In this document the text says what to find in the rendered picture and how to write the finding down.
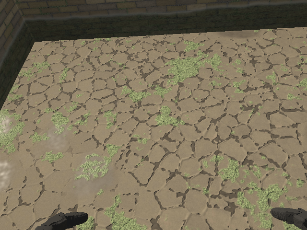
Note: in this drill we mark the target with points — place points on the robot left hand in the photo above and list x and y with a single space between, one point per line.
63 221

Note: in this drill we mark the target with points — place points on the robot right hand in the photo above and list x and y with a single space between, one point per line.
297 217

